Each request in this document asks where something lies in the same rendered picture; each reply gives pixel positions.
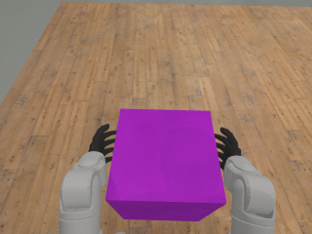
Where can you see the left robot forearm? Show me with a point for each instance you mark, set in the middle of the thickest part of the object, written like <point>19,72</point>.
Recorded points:
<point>80,195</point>

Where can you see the right robot forearm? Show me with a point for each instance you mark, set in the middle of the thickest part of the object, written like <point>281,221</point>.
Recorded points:
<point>253,206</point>

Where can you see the robot left hand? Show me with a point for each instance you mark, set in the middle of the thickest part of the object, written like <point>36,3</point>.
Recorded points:
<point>99,142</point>

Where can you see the robot right hand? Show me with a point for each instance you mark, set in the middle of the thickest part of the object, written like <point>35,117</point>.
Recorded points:
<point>230,147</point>

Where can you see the carton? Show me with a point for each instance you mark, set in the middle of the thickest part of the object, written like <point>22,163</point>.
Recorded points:
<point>165,166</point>

